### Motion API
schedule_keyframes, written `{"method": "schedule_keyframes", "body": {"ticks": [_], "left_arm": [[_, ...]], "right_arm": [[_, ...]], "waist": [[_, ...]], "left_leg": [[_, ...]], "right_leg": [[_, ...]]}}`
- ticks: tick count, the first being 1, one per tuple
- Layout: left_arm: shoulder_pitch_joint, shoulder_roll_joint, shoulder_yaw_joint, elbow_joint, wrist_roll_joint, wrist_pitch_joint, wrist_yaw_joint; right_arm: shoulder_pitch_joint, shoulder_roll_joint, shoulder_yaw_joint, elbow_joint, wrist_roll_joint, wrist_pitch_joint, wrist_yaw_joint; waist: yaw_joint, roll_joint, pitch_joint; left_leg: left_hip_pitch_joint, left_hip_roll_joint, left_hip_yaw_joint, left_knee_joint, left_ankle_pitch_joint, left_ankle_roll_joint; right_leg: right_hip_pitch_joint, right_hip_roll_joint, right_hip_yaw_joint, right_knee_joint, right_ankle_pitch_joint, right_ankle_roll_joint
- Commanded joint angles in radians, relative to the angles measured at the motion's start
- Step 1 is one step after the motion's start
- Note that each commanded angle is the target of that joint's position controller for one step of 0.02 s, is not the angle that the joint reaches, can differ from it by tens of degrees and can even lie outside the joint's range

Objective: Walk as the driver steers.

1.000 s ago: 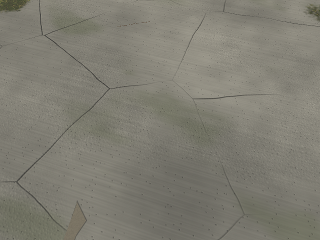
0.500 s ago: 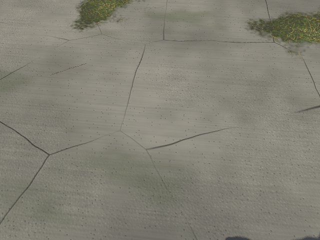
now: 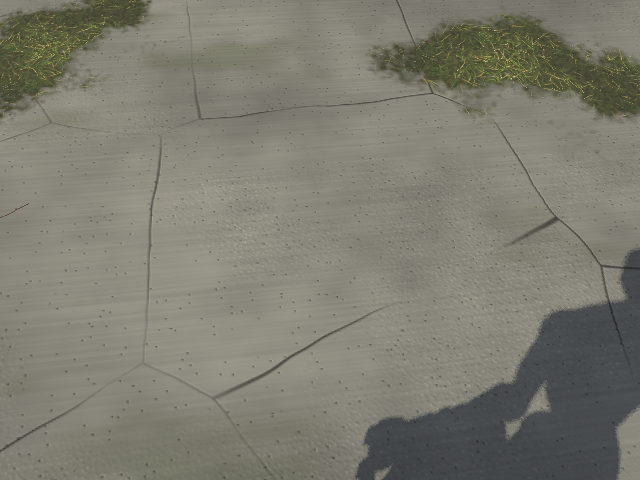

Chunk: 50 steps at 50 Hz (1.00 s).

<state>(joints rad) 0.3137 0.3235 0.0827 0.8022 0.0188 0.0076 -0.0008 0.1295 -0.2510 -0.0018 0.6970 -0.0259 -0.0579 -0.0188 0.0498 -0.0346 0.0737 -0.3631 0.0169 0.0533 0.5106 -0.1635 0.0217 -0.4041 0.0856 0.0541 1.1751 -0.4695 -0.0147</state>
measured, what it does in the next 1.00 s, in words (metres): walks ahead, turning left: right foot, then left foot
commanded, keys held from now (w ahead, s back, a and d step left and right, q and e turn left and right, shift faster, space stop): e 0.04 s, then no key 0.20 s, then q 0.18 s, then w+q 0.58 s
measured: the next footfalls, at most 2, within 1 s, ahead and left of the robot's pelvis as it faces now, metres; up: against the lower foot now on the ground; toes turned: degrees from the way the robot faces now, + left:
right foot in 0.30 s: +0.12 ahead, -0.12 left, +0.00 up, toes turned -5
left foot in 0.76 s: +0.10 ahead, +0.10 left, +0.00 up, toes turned +10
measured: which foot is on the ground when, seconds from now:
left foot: down 0.00-0.30, up 0.32-0.74, down 0.76-1.00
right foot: up 0.00-0.28, down 0.30-0.74, up 0.76-1.00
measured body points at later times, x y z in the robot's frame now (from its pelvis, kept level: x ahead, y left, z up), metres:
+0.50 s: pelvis +0.05 -0.02 +0.01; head +0.06 -0.04 +0.46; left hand +0.22 +0.20 -0.09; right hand +0.09 -0.28 -0.14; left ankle +0.03 +0.10 -0.68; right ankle +0.08 -0.12 -0.73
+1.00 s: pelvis +0.16 +0.05 +0.01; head +0.17 +0.08 +0.46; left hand +0.24 +0.34 -0.11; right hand +0.21 -0.22 -0.10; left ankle +0.06 +0.09 -0.73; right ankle +0.28 -0.09 -0.67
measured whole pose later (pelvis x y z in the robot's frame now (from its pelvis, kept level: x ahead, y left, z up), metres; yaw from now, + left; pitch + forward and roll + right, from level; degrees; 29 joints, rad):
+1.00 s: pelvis +0.16 +0.05 +0.01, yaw +16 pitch +2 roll -2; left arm 0.15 0.28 0.05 0.78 0.05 -0.02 -0.04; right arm 0.46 -0.24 -0.05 0.86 0.00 -0.04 0.01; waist -0.04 -0.04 -0.01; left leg -0.03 -0.08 -0.09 0.25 -0.25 0.10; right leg -0.62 -0.06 0.00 0.91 -0.15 0.03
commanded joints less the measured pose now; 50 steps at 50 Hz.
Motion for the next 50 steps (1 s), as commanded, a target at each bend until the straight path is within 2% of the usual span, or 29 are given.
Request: {"method": "schedule_keyframes", "body": {"ticks": [1, 4, 8, 11, 13, 14, 15, 16, 17, 18, 19, 20, 21, 22, 23, 25, 27, 30, 34, 36, 37, 38, 39, 40, 41, 42, 44, 46, 50], "left_arm": [[0.073, 0.044, 0.013, -0.054, 0.005, 0.027, -0.023], [0.028, 0.020, 0.004, -0.079, 0.006, 0.037, -0.029], [-0.049, -0.011, -0.021, -0.109, 0.008, 0.042, -0.038], [-0.096, 0.000, -0.028, -0.122, 0.006, 0.038, -0.033], [-0.095, -0.006, -0.034, -0.119, 0.008, 0.029, -0.026], [-0.070, -0.017, -0.040, -0.104, 0.011, 0.019, -0.020], [-0.058, -0.006, -0.044, -0.096, 0.020, 0.007, -0.009], [-0.041, 0.048, -0.050, -0.110, 0.036, -0.007, 0.005], [-0.094, 0.072, -0.042, -0.106, 0.009, -0.008, 0.024], [-0.144, 0.040, -0.047, -0.109, 0.010, -0.008, 0.027], [-0.173, 0.035, -0.052, -0.104, 0.007, -0.009, 0.031], [-0.181, 0.045, -0.048, -0.101, 0.009, -0.005, 0.036], [-0.173, 0.052, -0.044, -0.097, 0.000, -0.004, 0.044], [-0.141, 0.055, -0.039, -0.091, -0.002, -0.002, 0.044], [-0.112, 0.056, -0.034, -0.083, -0.001, -0.001, 0.043], [-0.097, 0.047, -0.029, -0.074, 0.004, -0.003, 0.041], [-0.088, 0.046, -0.022, -0.063, 0.005, -0.014, 0.040], [-0.084, 0.059, -0.008, -0.050, 0.008, -0.037, 0.031], [-0.114, 0.099, 0.014, -0.050, 0.011, -0.044, 0.012], [-0.149, 0.109, 0.022, -0.053, 0.004, -0.035, 0.008], [-0.161, 0.081, 0.016, -0.057, 0.012, -0.029, 0.007], [-0.180, 0.006, -0.006, -0.076, 0.026, -0.025, -0.002], [-0.250, -0.051, -0.027, -0.141, 0.031, -0.025, -0.007], [-0.287, 0.022, -0.015, -0.153, 0.037, -0.035, -0.015], [-0.244, 0.055, -0.006, -0.132, 0.016, -0.048, -0.030], [-0.196, 0.069, -0.004, -0.101, 0.016, -0.058, -0.036], [-0.156, 0.067, -0.004, -0.063, 0.040, -0.055, -0.038], [-0.176, 0.044, -0.010, -0.071, 0.035, -0.043, -0.036], [-0.305, 0.024, -0.023, -0.119, 0.025, -0.036, -0.033]], "right_arm": [[0.106, -0.118, -0.037, -0.018, 0.005, -0.008, -0.004], [0.108, -0.127, -0.045, -0.005, 0.001, -0.010, -0.003], [0.097, -0.136, -0.051, 0.012, 0.003, 0.001, 0.004], [0.133, -0.163, -0.063, 0.034, 0.004, 0.018, 0.014], [0.145, -0.166, -0.064, 0.047, 0.012, 0.034, 0.016], [0.141, -0.146, -0.056, 0.054, 0.015, 0.042, 0.015], [0.178, -0.092, -0.039, 0.063, 0.006, 0.044, 0.020], [0.243, 0.002, -0.015, 0.047, -0.007, 0.048, 0.030], [0.253, -0.024, -0.019, 0.071, 0.025, 0.076, 0.019], [0.217, -0.088, -0.035, 0.074, 0.030, 0.092, 0.015], [0.186, -0.106, -0.048, 0.070, 0.028, 0.096, 0.016], [0.196, -0.122, -0.059, 0.085, 0.023, 0.097, 0.015], [0.217, -0.129, -0.068, 0.098, 0.014, 0.099, 0.016], [0.239, -0.120, -0.070, 0.109, 0.006, 0.098, 0.016], [0.229, -0.113, -0.072, 0.107, 0.002, 0.097, 0.018], [0.171, -0.107, -0.078, 0.083, -0.002, 0.098, 0.031], [0.126, -0.092, -0.078, 0.062, -0.004, 0.096, 0.047], [0.114, -0.064, -0.073, 0.052, -0.006, 0.089, 0.065], [0.137, -0.081, -0.076, 0.046, 0.005, 0.085, 0.082], [0.232, -0.075, -0.075, 0.080, 0.007, 0.076, 0.083], [0.327, -0.096, -0.084, 0.124, 0.004, 0.068, 0.078], [0.435, -0.160, -0.100, 0.157, -0.005, 0.057, 0.064], [0.431, -0.267, -0.115, 0.114, 0.001, 0.047, 0.056], [0.359, -0.230, -0.109, 0.102, -0.001, 0.052, 0.038], [0.295, -0.202, -0.099, 0.086, 0.005, 0.050, 0.031], [0.261, -0.188, -0.096, 0.078, 0.012, 0.041, 0.030], [0.251, -0.160, -0.088, 0.078, 0.022, 0.019, 0.026], [0.302, -0.160, -0.089, 0.102, 0.029, 0.004, 0.029], [0.383, -0.151, -0.091, 0.134, 0.025, 0.000, 0.023]], "waist": [[-0.025, 0.176, -0.149], [-0.015, 0.163, -0.152], [-0.023, 0.193, -0.146], [-0.052, 0.206, -0.145], [-0.049, 0.183, -0.136], [-0.029, 0.146, -0.131], [-0.030, 0.057, -0.142], [-0.068, -0.163, -0.182], [-0.055, -0.214, -0.149], [-0.061, -0.156, -0.095], [-0.064, -0.154, -0.064], [-0.073, -0.133, -0.069], [-0.075, -0.131, -0.079], [-0.066, -0.110, -0.114], [-0.052, -0.091, -0.119], [-0.033, -0.103, -0.078], [-0.024, -0.103, -0.044], [-0.028, -0.082, -0.060], [-0.054, -0.102, -0.066], [-0.113, -0.055, -0.064], [-0.146, 0.018, -0.059], [-0.187, 0.250, -0.057], [-0.188, 0.363, 0.010], [-0.160, 0.204, 0.083], [-0.105, 0.170, 0.084], [-0.079, 0.144, 0.065], [-0.068, 0.120, 0.010], [-0.070, 0.109, -0.015], [-0.110, 0.119, 0.000]], "left_leg": [[0.219, 0.260, -0.164, -0.170, 0.675, 0.165], [0.194, 0.269, -0.108, -0.192, 0.656, 0.185], [0.130, 0.240, -0.026, -0.201, 0.539, 0.170], [0.140, 0.247, -0.038, -0.170, 0.436, 0.167], [0.121, 0.240, -0.062, -0.125, 0.301, 0.148], [0.074, 0.215, -0.066, -0.089, 0.203, 0.112], [0.017, 0.175, -0.057, -0.052, 0.071, 0.053], [-0.046, 0.090, 0.009, 0.109, -0.312, -0.008], [0.050, 0.028, -0.033, 0.135, -0.419, -0.012], [0.050, 0.018, -0.063, 0.182, -0.386, -0.013], [0.024, -0.003, -0.067, 0.224, -0.351, -0.011], [0.007, -0.017, -0.068, 0.285, -0.327, -0.015], [-0.005, -0.021, -0.064, 0.346, -0.316, -0.018], [-0.027, -0.027, -0.057, 0.410, -0.318, -0.021], [-0.069, -0.020, -0.056, 0.457, -0.312, -0.020], [-0.157, -0.001, -0.057, 0.471, -0.283, -0.020], [-0.198, 0.011, -0.051, 0.420, -0.255, -0.022], [-0.137, 0.018, -0.030, 0.305, -0.247, -0.006], [0.058, -0.003, 0.028, 0.133, -0.259, 0.048], [0.242, -0.035, 0.067, -0.008, -0.171, 0.078], [0.360, -0.056, 0.040, -0.065, -0.222, 0.096], [0.451, 0.119, -0.235, -0.226, -0.461, 0.139], [0.431, 0.350, -0.765, -0.425, -0.792, 0.247], [0.340, 0.351, -0.744, -0.456, -0.740, 0.275], [0.304, 0.296, -0.644, -0.431, -0.611, 0.250], [0.314, 0.234, -0.543, -0.423, -0.442, 0.220], [0.344, 0.159, -0.411, -0.396, -0.155, 0.190], [0.375, 0.140, -0.368, -0.360, 0.043, 0.192], [0.395, 0.125, -0.358, -0.332, 0.191, 0.203]], "right_leg": [[-0.102, -0.051, 0.000, 0.032, 0.063, 0.032], [-0.106, -0.054, -0.005, -0.057, 0.109, 0.034], [0.007, -0.070, -0.041, -0.305, 0.201, 0.022], [0.078, -0.058, -0.070, -0.445, 0.179, 0.011], [0.164, -0.054, -0.075, -0.595, 0.208, -0.008], [0.266, -0.053, -0.070, -0.737, 0.287, -0.022], [0.374, -0.148, 0.031, -0.853, 0.369, -0.029], [0.448, -0.439, 0.312, -0.898, 0.657, -0.056], [0.226, -0.457, 0.276, -0.896, 0.648, -0.186], [0.193, -0.401, 0.232, -0.911, 0.553, -0.193], [0.177, -0.364, 0.179, -0.919, 0.528, -0.176], [0.199, -0.335, 0.134, -0.909, 0.568, -0.167], [0.218, -0.330, 0.093, -0.890, 0.650, -0.172], [0.258, -0.332, 0.082, -0.898, 0.582, -0.179], [0.284, -0.342, 0.093, -0.926, 0.404, -0.185], [0.300, -0.359, 0.133, -1.002, 0.074, -0.189], [0.315, -0.371, 0.136, -1.041, -0.009, -0.188], [0.305, -0.379, 0.087, -1.042, -0.005, -0.185], [0.177, -0.380, 0.014, -1.024, -0.071, -0.165], [0.055, -0.350, -0.056, -0.935, -0.160, -0.127], [-0.047, -0.297, -0.118, -0.795, -0.215, -0.093], [-0.200, -0.197, -0.247, -0.445, -0.197, -0.043], [-0.471, -0.051, -0.183, -0.237, -0.150, -0.010], [-0.484, -0.124, -0.043, -0.172, -0.014, -0.011], [-0.439, -0.146, -0.033, -0.181, 0.108, -0.006], [-0.391, -0.156, -0.033, -0.203, 0.177, 0.004], [-0.329, -0.152, -0.051, -0.205, 0.271, 0.023], [-0.340, -0.141, -0.061, -0.207, 0.306, 0.037], [-0.392, -0.131, -0.075, -0.303, 0.356, 0.061]]}}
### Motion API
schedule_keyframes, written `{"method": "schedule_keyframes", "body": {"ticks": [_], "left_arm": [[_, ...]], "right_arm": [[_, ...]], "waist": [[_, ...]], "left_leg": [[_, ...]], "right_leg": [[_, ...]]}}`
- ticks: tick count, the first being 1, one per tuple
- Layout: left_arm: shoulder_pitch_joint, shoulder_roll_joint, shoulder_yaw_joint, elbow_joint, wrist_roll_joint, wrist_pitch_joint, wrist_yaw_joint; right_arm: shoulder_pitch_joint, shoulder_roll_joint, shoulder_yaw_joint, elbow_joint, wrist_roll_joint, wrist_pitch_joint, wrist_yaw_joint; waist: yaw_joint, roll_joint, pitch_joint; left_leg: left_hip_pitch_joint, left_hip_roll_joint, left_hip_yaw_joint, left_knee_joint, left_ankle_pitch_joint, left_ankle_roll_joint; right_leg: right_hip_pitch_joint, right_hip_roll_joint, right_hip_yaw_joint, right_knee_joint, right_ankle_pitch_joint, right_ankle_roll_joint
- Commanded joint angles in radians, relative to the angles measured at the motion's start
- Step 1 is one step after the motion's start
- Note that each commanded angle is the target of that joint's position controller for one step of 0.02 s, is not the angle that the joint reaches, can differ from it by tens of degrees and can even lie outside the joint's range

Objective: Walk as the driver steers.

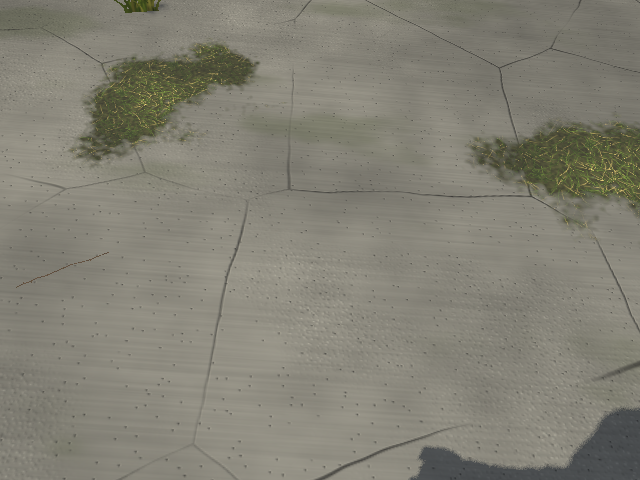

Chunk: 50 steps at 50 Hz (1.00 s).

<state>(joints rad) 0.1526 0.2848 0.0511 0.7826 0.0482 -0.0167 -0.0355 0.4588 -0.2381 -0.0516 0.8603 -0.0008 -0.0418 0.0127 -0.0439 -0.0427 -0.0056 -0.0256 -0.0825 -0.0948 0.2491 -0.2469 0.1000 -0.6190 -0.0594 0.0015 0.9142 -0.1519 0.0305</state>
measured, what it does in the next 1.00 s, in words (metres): walks ahead, turning right: right foot, then left foot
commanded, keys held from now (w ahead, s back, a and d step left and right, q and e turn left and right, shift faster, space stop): q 0.14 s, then e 0.86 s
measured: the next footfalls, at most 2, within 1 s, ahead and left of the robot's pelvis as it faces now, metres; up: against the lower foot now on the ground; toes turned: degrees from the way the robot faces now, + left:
right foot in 0.20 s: +0.29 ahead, -0.08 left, +0.00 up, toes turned +7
left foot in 0.66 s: +0.24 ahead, +0.09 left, +0.00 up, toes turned -8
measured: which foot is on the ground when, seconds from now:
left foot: down 0.00-0.20, up 0.22-0.64, down 0.66-1.00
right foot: up 0.00-0.18, down 0.20-0.66, up 0.68-1.00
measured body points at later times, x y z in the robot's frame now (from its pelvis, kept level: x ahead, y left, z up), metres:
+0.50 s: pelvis +0.17 -0.02 -0.01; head +0.21 -0.03 +0.44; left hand +0.21 +0.24 -0.14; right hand +0.30 -0.27 -0.14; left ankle +0.17 +0.11 -0.71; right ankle +0.26 -0.09 -0.75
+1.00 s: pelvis +0.18 +0.00 -0.01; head +0.21 +0.00 +0.44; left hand +0.36 +0.23 -0.14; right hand +0.21 -0.29 -0.12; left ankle +0.20 +0.10 -0.75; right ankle +0.13 -0.11 -0.71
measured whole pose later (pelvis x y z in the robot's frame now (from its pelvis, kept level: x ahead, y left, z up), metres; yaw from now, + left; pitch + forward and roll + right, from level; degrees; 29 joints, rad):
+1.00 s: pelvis +0.18 +0.00 -0.01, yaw -15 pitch +0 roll -1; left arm 0.17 0.29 0.07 0.80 0.01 0.09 -0.04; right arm 0.21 -0.26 -0.04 0.79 -0.03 0.01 -0.03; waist -0.01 -0.01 0.07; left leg -0.20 0.04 0.13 0.46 -0.26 0.03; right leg -0.36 0.01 0.00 0.83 -0.46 0.04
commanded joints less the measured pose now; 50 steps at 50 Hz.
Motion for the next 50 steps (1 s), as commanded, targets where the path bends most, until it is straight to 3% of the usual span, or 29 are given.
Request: {"method": "schedule_keyframes", "body": {"ticks": [1, 4, 6, 7, 9, 10, 11, 12, 13, 14, 15, 17, 20, 23, 26, 30, 32, 33, 34, 35, 36, 37, 38, 40, 44, 50], "left_arm": [[-0.174, 0.056, 0.004, -0.111, -0.008, -0.014, 0.001], [-0.243, 0.031, -0.012, -0.141, -0.020, -0.025, 0.004], [-0.228, 0.042, -0.014, -0.146, -0.028, -0.032, 0.012], [-0.177, 0.059, -0.010, -0.133, -0.031, -0.035, 0.019], [0.031, 0.099, 0.005, -0.058, -0.027, -0.048, 0.040], [0.157, 0.116, 0.010, -0.025, -0.015, -0.065, 0.050], [0.269, 0.173, 0.012, -0.019, 0.004, -0.076, 0.059], [0.259, 0.223, 0.029, 0.000, -0.014, -0.062, 0.047], [0.181, 0.148, 0.023, -0.019, -0.053, -0.045, 0.040], [0.068, 0.060, -0.002, -0.033, -0.060, -0.041, 0.039], [0.014, 0.015, -0.019, -0.033, -0.050, -0.037, 0.039], [0.028, 0.042, -0.016, -0.001, -0.049, -0.032, 0.042], [0.060, 0.098, 0.006, 0.020, -0.036, -0.029, 0.033], [0.079, 0.127, 0.025, 0.020, -0.033, -0.002, 0.033], [0.067, 0.129, 0.040, 0.010, -0.028, 0.031, 0.033], [0.059, 0.130, 0.054, 0.009, -0.027, 0.054, 0.031], [0.038, 0.121, 0.055, 0.005, -0.039, 0.061, 0.034], [0.056, 0.085, 0.046, -0.006, -0.049, 0.059, 0.036], [0.038, 0.041, 0.038, -0.040, -0.070, 0.053, 0.037], [0.072, 0.106, 0.053, -0.011, -0.028, 0.049, 0.044], [0.097, 0.125, 0.064, 0.008, -0.021, 0.051, 0.041], [0.130, 0.110, 0.065, 0.026, -0.020, 0.058, 0.038], [0.146, 0.104, 0.066, 0.033, -0.016, 0.067, 0.034], [0.138, 0.093, 0.061, 0.032, -0.020, 0.081, 0.022], [0.030, 0.075, 0.046, -0.019, -0.032, 0.093, 0.003], [-0.011, 0.067, 0.031, -0.068, -0.049, 0.097, -0.006]], "right_arm": [[0.060, -0.162, -0.040, -0.024, -0.002, -0.014, -0.012], [0.082, -0.170, -0.042, -0.009, -0.006, -0.001, -0.023], [0.070, -0.174, -0.044, -0.011, -0.010, 0.006, -0.030], [0.037, -0.177, -0.045, -0.021, -0.011, 0.007, -0.033], [-0.025, -0.189, -0.046, -0.033, -0.007, -0.007, -0.035], [-0.044, -0.179, -0.043, -0.037, 0.006, -0.019, -0.032], [-0.001, -0.097, -0.022, -0.063, 0.015, -0.025, -0.032], [0.238, -0.060, -0.023, -0.023, 0.051, -0.008, -0.041], [0.229, -0.130, -0.027, 0.034, -0.003, 0.011, -0.046], [0.091, -0.129, -0.025, 0.016, -0.026, 0.018, -0.036], [0.006, -0.120, -0.020, -0.008, -0.036, 0.021, -0.029], [-0.037, -0.105, -0.014, -0.020, -0.046, 0.042, -0.016], [-0.055, -0.084, -0.003, -0.022, -0.031, 0.060, -0.026], [-0.140, -0.094, -0.001, -0.044, -0.028, 0.080, -0.039], [-0.220, -0.097, 0.002, -0.069, -0.021, 0.086, -0.043], [-0.213, -0.087, 0.009, -0.075, -0.007, 0.066, -0.059], [-0.149, -0.091, 0.007, -0.063, -0.008, 0.048, -0.070], [-0.141, -0.155, -0.007, -0.071, -0.019, 0.040, -0.079], [-0.189, -0.261, -0.032, -0.094, -0.032, 0.041, -0.083], [-0.265, -0.237, -0.031, -0.110, -0.040, 0.043, -0.078], [-0.295, -0.162, -0.010, -0.126, -0.033, 0.041, -0.075], [-0.330, -0.124, 0.001, -0.131, -0.026, 0.039, -0.072], [-0.347, -0.117, 0.004, -0.140, -0.023, 0.036, -0.072], [-0.314, -0.121, 0.003, -0.140, -0.025, 0.037, -0.070], [-0.203, -0.160, -0.016, -0.110, -0.026, 0.040, -0.064], [-0.220, -0.208, -0.039, -0.106, -0.033, 0.043, -0.036]], "waist": [[-0.021, 0.131, 0.093], [-0.039, 0.146, 0.088], [-0.030, 0.162, 0.061], [-0.003, 0.164, 0.042], [0.082, 0.154, -0.044], [0.144, 0.123, -0.104], [0.151, -0.043, -0.247], [0.045, -0.242, -0.398], [0.030, -0.076, -0.336], [0.027, -0.021, -0.165], [0.019, 0.004, -0.097], [0.003, -0.056, -0.046], [-0.005, -0.055, -0.074], [0.020, -0.072, -0.067], [0.039, -0.087, -0.029], [0.038, -0.086, -0.014], [0.000, -0.074, -0.010], [0.010, 0.028, -0.008], [0.027, 0.263, 0.012], [0.049, 0.205, 0.038], [0.079, 0.122, 0.025], [0.107, 0.095, 0.029], [0.116, 0.118, 0.017], [0.089, 0.163, 0.008], [0.016, 0.184, -0.011], [0.004, 0.234, -0.032]], "left_leg": [[0.049, 0.214, -0.198, -0.048, 0.378, 0.120], [0.025, 0.186, -0.163, 0.065, 0.700, 0.090], [0.007, 0.179, -0.181, 0.123, 0.788, 0.056], [-0.017, 0.170, -0.193, 0.159, 0.814, 0.029], [-0.016, 0.146, -0.176, 0.314, 0.909, -0.017], [-0.079, 0.104, -0.151, 0.482, 0.783, -0.037], [-0.205, 0.022, -0.077, 0.771, 0.220, -0.056], [-0.362, -0.122, -0.067, 1.033, -0.409, -0.074], [-0.363, -0.054, -0.094, 1.070, -0.300, -0.064], [-0.388, -0.020, -0.060, 1.031, -0.239, -0.074], [-0.397, 0.017, -0.033, 0.958, -0.206, -0.081], [-0.332, 0.048, 0.022, 0.851, -0.167, -0.099], [-0.302, 0.035, 0.056, 0.732, -0.190, -0.117], [-0.318, 0.039, 0.063, 0.639, -0.199, -0.119], [-0.301, 0.032, 0.065, 0.563, -0.157, -0.117], [-0.223, 0.009, 0.063, 0.393, -0.136, -0.097], [-0.099, 0.012, 0.053, 0.159, -0.060, -0.067], [-0.050, 0.146, -0.079, 0.018, -0.134, -0.034], [-0.062, 0.388, -0.368, -0.100, -0.224, 0.071], [-0.186, 0.473, -0.376, -0.082, -0.045, 0.139], [-0.227, 0.429, -0.294, -0.041, 0.110, 0.146], [-0.235, 0.369, -0.188, -0.011, 0.217, 0.121], [-0.194, 0.326, -0.115, 0.011, 0.281, 0.100], [-0.114, 0.292, -0.027, 0.054, 0.436, 0.092], [0.037, 0.335, -0.003, 0.098, 0.538, 0.115], [-0.026, 0.364, 0.072, 0.154, 0.556, 0.100]], "right_leg": [[-0.164, 0.026, -0.028, -0.088, 0.052, 0.018], [-0.062, 0.078, -0.052, -0.220, 0.079, 0.006], [0.046, 0.106, -0.045, -0.290, 0.094, -0.020], [0.142, 0.119, -0.032, -0.336, 0.092, -0.038], [0.381, 0.136, -0.042, -0.428, 0.173, -0.084], [0.563, 0.059, 0.003, -0.485, 0.324, -0.109], [0.781, -0.208, 0.237, -0.407, 0.719, -0.161], [0.929, -0.421, 0.591, -0.407, 1.064, -0.357], [0.772, -0.353, 0.590, -0.485, 0.774, -0.358], [0.617, -0.275, 0.453, -0.535, 0.587, -0.330], [0.533, -0.213, 0.373, -0.573, 0.510, -0.295], [0.419, -0.131, 0.266, -0.607, 0.584, -0.260], [0.394, -0.102, 0.248, -0.600, 0.589, -0.261], [0.347, -0.095, 0.311, -0.645, 0.186, -0.266], [0.273, -0.074, 0.377, -0.697, -0.156, -0.248], [0.258, -0.063, 0.448, -0.673, -0.155, -0.218], [0.210, -0.018, 0.449, -0.622, -0.177, -0.155], [0.152, 0.045, 0.391, -0.529, -0.284, -0.097], [0.016, 0.207, 0.164, -0.289, -0.348, -0.049], [0.056, 0.181, 0.085, -0.038, -0.384, -0.037], [0.113, 0.153, 0.095, 0.080, -0.353, -0.034], [0.127, 0.144, 0.085, 0.158, -0.307, -0.026], [0.108, 0.137, 0.073, 0.215, -0.271, -0.017], [0.065, 0.128, 0.043, 0.233, -0.263, 0.009], [0.038, 0.101, 0.017, 0.091, -0.287, 0.035], [0.240, 0.092, -0.069, -0.160, -0.321, -0.012]]}}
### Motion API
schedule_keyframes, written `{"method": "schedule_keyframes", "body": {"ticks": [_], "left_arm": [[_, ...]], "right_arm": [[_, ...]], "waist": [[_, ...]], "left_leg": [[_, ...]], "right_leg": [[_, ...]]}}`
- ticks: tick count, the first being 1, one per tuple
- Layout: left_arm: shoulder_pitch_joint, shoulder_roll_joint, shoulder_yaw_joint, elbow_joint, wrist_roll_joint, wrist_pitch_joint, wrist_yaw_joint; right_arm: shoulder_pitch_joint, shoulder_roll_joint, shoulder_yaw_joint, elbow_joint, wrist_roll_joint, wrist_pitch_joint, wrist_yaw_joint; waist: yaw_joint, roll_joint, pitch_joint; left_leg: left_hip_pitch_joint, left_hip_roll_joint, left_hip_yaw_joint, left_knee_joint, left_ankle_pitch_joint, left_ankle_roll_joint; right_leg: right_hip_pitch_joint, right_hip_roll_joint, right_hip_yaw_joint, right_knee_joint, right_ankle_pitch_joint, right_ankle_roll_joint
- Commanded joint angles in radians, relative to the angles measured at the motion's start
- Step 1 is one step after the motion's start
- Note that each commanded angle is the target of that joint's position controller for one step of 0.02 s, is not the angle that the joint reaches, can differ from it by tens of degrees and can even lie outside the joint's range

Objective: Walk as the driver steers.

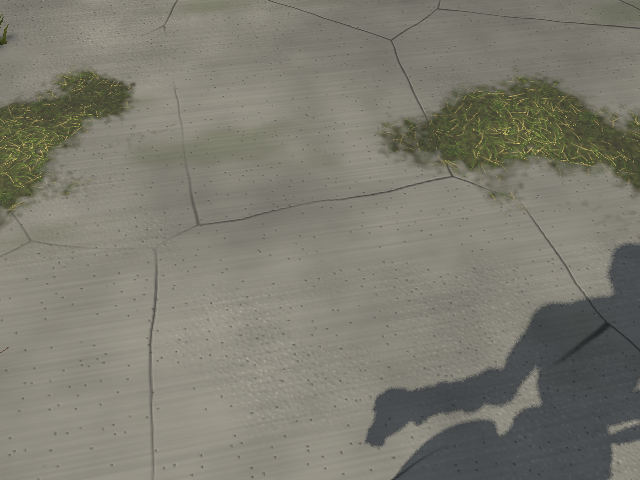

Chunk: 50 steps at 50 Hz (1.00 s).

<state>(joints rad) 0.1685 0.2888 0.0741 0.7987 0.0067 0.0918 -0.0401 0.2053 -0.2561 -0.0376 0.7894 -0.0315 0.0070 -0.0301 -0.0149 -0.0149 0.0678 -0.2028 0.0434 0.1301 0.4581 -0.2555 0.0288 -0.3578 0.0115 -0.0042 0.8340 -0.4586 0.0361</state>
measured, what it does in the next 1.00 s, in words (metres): walks ahead: right foot, then left foot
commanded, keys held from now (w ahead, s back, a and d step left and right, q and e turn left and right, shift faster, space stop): e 0.22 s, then q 0.16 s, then w+q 0.62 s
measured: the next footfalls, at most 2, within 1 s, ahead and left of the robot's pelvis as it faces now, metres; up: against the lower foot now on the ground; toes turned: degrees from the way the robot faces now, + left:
right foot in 0.10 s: +0.02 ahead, -0.11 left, +0.00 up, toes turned -5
left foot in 0.70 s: +0.10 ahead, +0.08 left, +0.00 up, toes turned +0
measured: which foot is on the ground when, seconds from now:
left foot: down 0.00-0.10, up 0.12-0.68, down 0.70-1.00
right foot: up 0.00-0.08, down 0.10-0.70, up 0.72-1.00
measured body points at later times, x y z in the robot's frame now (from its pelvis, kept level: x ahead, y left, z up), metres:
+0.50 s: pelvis +0.01 -0.04 +0.00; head +0.02 -0.04 +0.45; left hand +0.15 +0.20 -0.12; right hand +0.05 -0.31 -0.13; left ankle +0.02 +0.08 -0.71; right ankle -0.02 -0.11 -0.74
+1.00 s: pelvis +0.19 +0.03 +0.00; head +0.22 +0.05 +0.45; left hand +0.32 +0.30 -0.12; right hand +0.21 -0.25 -0.12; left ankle +0.06 +0.08 -0.74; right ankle +0.35 -0.10 -0.69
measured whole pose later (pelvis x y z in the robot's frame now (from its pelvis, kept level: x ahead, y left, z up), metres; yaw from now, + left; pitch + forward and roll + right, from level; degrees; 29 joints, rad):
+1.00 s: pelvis +0.19 +0.03 +0.00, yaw +10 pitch +2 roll +0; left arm 0.09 0.30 0.02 0.77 0.04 -0.02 -0.04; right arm 0.44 -0.26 -0.05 0.89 0.00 -0.04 0.01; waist -0.04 -0.04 0.04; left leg 0.05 -0.11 -0.16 0.24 -0.30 0.11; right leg -0.65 -0.06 0.01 0.81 -0.14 0.04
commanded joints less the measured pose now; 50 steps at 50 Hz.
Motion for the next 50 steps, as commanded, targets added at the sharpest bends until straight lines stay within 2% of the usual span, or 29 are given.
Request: {"method": "schedule_keyframes", "body": {"ticks": [1, 3, 4, 5, 6, 7, 8, 9, 10, 11, 13, 15, 18, 19, 20, 22, 24, 27, 31, 33, 34, 35, 36, 37, 38, 39, 42, 44, 50], "left_arm": [[-0.025, 0.065, 0.008, -0.089, -0.009, -0.014, -0.002], [0.009, 0.060, 0.008, -0.088, -0.007, -0.023, 0.000], [0.037, 0.066, 0.009, -0.081, 0.003, -0.035, 0.008], [0.073, 0.138, 0.025, -0.077, 0.021, -0.051, 0.019], [0.083, 0.302, 0.059, -0.103, 0.011, -0.062, 0.022], [0.186, 0.283, 0.067, -0.072, 0.001, -0.063, 0.026], [0.138, 0.218, 0.047, -0.069, 0.000, -0.060, 0.032], [0.056, 0.167, 0.032, -0.083, -0.001, -0.055, 0.039], [0.000, 0.144, 0.024, -0.098, -0.004, -0.052, 0.046], [-0.008, 0.132, 0.020, -0.103, -0.007, -0.052, 0.049], [0.008, 0.115, 0.010, -0.098, -0.007, -0.060, 0.047], [0.025, 0.093, -0.003, -0.081, 0.001, -0.072, 0.050], [0.033, 0.054, -0.032, -0.049, 0.018, -0.082, 0.061], [0.035, 0.060, -0.036, -0.038, 0.024, -0.083, 0.063], [0.061, 0.092, -0.029, -0.023, 0.028, -0.083, 0.064], [0.106, 0.155, -0.008, 0.001, 0.031, -0.076, 0.061], [0.123, 0.159, -0.003, 0.011, 0.028, -0.079, 0.062], [0.136, 0.150, 0.003, 0.025, 0.028, -0.107, 0.065], [0.120, 0.147, 0.012, 0.037, 0.029, -0.136, 0.052], [0.070, 0.154, 0.016, 0.034, 0.013, -0.135, 0.043], [0.060, 0.143, 0.012, 0.031, 0.009, -0.137, 0.044], [0.028, 0.092, -0.006, 0.006, 0.015, -0.141, 0.042], [-0.035, 0.029, -0.028, -0.069, 0.031, -0.150, 0.033], [-0.038, 0.095, -0.016, -0.057, 0.053, -0.149, 0.031], [-0.019, 0.112, -0.011, -0.045, 0.039, -0.155, 0.019], [-0.008, 0.118, -0.012, -0.035, 0.028, -0.162, 0.012], [0.013, 0.110, -0.019, -0.021, 0.052, -0.143, 0.003], [-0.028, 0.097, -0.025, -0.045, 0.049, -0.131, 0.002], [-0.259, 0.063, -0.052, -0.144, 0.030, -0.134, -0.005]], "right_arm": [[0.031, -0.196, -0.057, -0.034, -0.001, -0.004, 0.010], [0.012, -0.205, -0.063, -0.032, 0.009, 0.002, 0.013], [0.017, -0.202, -0.064, -0.026, 0.013, 0.005, 0.013], [0.051, -0.169, -0.058, -0.027, 0.010, 0.009, 0.017], [0.015, -0.073, -0.030, -0.104, 0.002, 0.018, 0.013], [-0.048, -0.119, -0.034, -0.107, 0.001, 0.033, -0.003], [-0.042, -0.125, -0.038, -0.096, 0.015, 0.039, -0.001], [-0.033, -0.133, -0.040, -0.081, 0.023, 0.034, 0.003], [-0.028, -0.150, -0.046, -0.075, 0.014, 0.028, 0.007], [-0.003, -0.160, -0.049, -0.062, 0.001, 0.027, 0.013], [0.048, -0.143, -0.046, -0.036, 0.007, 0.032, 0.024], [0.042, -0.115, -0.036, -0.027, 0.016, 0.041, 0.026], [0.020, -0.082, -0.019, -0.010, 0.015, 0.054, 0.027], [0.016, -0.078, -0.016, -0.003, 0.017, 0.055, 0.027], [0.014, -0.088, -0.016, 0.001, 0.015, 0.054, 0.027], [-0.029, -0.123, -0.024, -0.013, 0.007, 0.044, 0.034], [-0.072, -0.131, -0.026, -0.031, 0.005, 0.030, 0.045], [-0.080, -0.107, -0.022, -0.036, 0.007, 0.005, 0.055], [-0.072, -0.093, -0.020, -0.048, 0.020, -0.010, 0.067], [0.015, -0.080, -0.020, -0.024, 0.015, -0.017, 0.073], [0.114, -0.104, -0.032, 0.011, 0.006, -0.024, 0.071], [0.263, -0.184, -0.059, 0.053, -0.009, -0.033, 0.061], [0.328, -0.292, -0.081, 0.038, 0.001, -0.043, 0.055], [0.293, -0.247, -0.070, 0.049, 0.014, -0.039, 0.052], [0.224, -0.205, -0.059, 0.030, 0.020, -0.038, 0.050], [0.184, -0.179, -0.053, 0.020, 0.021, -0.041, 0.048], [0.167, -0.171, -0.046, 0.020, 0.029, -0.057, 0.041], [0.202, -0.182, -0.051, 0.037, 0.037, -0.065, 0.040], [0.284, -0.179, -0.053, 0.074, 0.027, -0.061, 0.028]], "waist": [[-0.023, 0.212, -0.109], [0.010, 0.194, -0.116], [0.037, 0.146, -0.123], [0.048, -0.036, -0.135], [0.034, -0.288, -0.102], [0.114, -0.162, -0.145], [0.067, -0.117, -0.087], [0.032, -0.092, -0.040], [0.013, -0.109, -0.038], [0.009, -0.121, -0.062], [0.000, -0.078, -0.126], [0.008, -0.071, -0.122], [0.027, -0.095, -0.091], [0.033, -0.101, -0.078], [0.048, -0.111, -0.081], [0.078, -0.119, -0.024], [0.087, -0.092, 0.042], [0.081, -0.038, 0.054], [0.055, -0.055, 0.025], [-0.012, -0.056, 0.004], [-0.057, -0.019, -0.035], [-0.120, 0.151, -0.108], [-0.130, 0.324, -0.110], [-0.099, 0.174, -0.034], [-0.052, 0.099, 0.019], [-0.027, 0.062, 0.034], [0.007, 0.070, -0.005], [0.006, 0.071, -0.010], [-0.060, 0.099, 0.033]], "left_leg": [[0.146, 0.244, -0.148, -0.040, 0.559, 0.165], [0.108, 0.241, -0.115, 0.029, 0.496, 0.127], [0.042, 0.224, -0.076, 0.104, 0.385, 0.073], [-0.123, 0.161, -0.005, 0.300, 0.140, 0.004], [-0.420, -0.028, 0.028, 0.477, -0.392, -0.069], [-0.395, -0.017, -0.127, 0.615, -0.411, -0.063], [-0.412, 0.000, -0.152, 0.660, -0.334, -0.059], [-0.404, 0.014, -0.168, 0.632, -0.235, -0.057], [-0.400, 0.015, -0.168, 0.607, -0.174, -0.058], [-0.376, 0.004, -0.158, 0.619, -0.138, -0.065], [-0.328, -0.010, -0.140, 0.619, -0.104, -0.073], [-0.292, -0.006, -0.135, 0.540, -0.092, -0.076], [-0.180, -0.002, -0.143, 0.350, -0.087, -0.064], [-0.133, -0.011, -0.140, 0.295, -0.093, -0.055], [-0.113, -0.028, -0.126, 0.275, -0.109, -0.046], [-0.188, -0.045, -0.122, 0.289, -0.156, -0.023], [-0.293, -0.035, -0.146, 0.291, -0.186, -0.003], [-0.347, -0.019, -0.152, 0.278, -0.199, 0.024], [-0.230, -0.026, -0.108, 0.166, -0.165, 0.062], [-0.002, -0.072, -0.051, 0.000, -0.062, 0.082], [0.186, -0.102, -0.067, -0.048, -0.056, 0.095], [0.374, 0.036, -0.298, -0.154, -0.198, 0.141], [0.484, 0.309, -0.822, -0.300, -0.378, 0.257], [0.401, 0.318, -0.828, -0.295, -0.334, 0.306], [0.345, 0.267, -0.717, -0.269, -0.234, 0.289], [0.303, 0.209, -0.620, -0.271, -0.088, 0.257], [0.261, 0.119, -0.470, -0.265, 0.291, 0.218], [0.234, 0.098, -0.435, -0.258, 0.420, 0.219], [0.179, 0.055, -0.425, -0.238, 0.531, 0.186]], "right_leg": [[0.002, 0.023, -0.073, -0.122, -0.006, -0.028], [0.097, 0.033, -0.090, -0.287, 0.092, -0.054], [0.192, 0.036, -0.068, -0.431, 0.228, -0.070], [0.332, -0.093, 0.146, -0.552, 0.296, -0.102], [0.384, -0.395, 0.552, -0.547, 0.732, -0.241], [0.359, -0.406, 0.508, -0.508, 0.816, -0.351], [0.323, -0.340, 0.414, -0.500, 0.776, -0.347], [0.276, -0.261, 0.337, -0.515, 0.695, -0.301], [0.279, -0.206, 0.302, -0.518, 0.667, -0.263], [0.286, -0.179, 0.278, -0.508, 0.744, -0.257], [0.316, -0.177, 0.229, -0.501, 0.835, -0.256], [0.314, -0.177, 0.204, -0.517, 0.809, -0.247], [0.265, -0.177, 0.178, -0.551, 0.666, -0.226], [0.240, -0.179, 0.170, -0.553, 0.626, -0.222], [0.235, -0.186, 0.186, -0.575, 0.478, -0.229], [0.248, -0.223, 0.272, -0.644, 0.081, -0.261], [0.290, -0.275, 0.349, -0.692, -0.102, -0.287], [0.366, -0.310, 0.349, -0.702, -0.060, -0.303], [0.338, -0.293, 0.235, -0.680, 0.061, -0.275], [0.206, -0.245, 0.116, -0.588, 0.155, -0.231], [0.089, -0.200, 0.044, -0.454, 0.243, -0.199], [-0.067, -0.104, -0.082, -0.148, 0.257, -0.145], [-0.390, 0.054, -0.112, 0.120, -0.078, -0.090], [-0.460, 0.001, 0.025, 0.224, -0.091, -0.093], [-0.455, -0.046, 0.047, 0.244, 0.014, -0.092], [-0.426, -0.067, 0.045, 0.220, 0.092, -0.081], [-0.348, -0.066, 0.009, 0.184, 0.194, -0.028], [-0.351, -0.059, -0.012, 0.162, 0.226, -0.004], [-0.317, -0.019, -0.044, -0.118, 0.388, 0.004]]}}
Velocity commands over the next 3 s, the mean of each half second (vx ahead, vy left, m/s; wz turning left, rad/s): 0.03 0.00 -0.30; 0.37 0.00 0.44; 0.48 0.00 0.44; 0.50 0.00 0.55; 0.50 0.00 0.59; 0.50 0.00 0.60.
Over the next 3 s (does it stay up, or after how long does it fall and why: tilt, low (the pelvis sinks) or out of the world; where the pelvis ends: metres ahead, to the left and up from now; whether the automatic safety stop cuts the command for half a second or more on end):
stays up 1.02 0.66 0.00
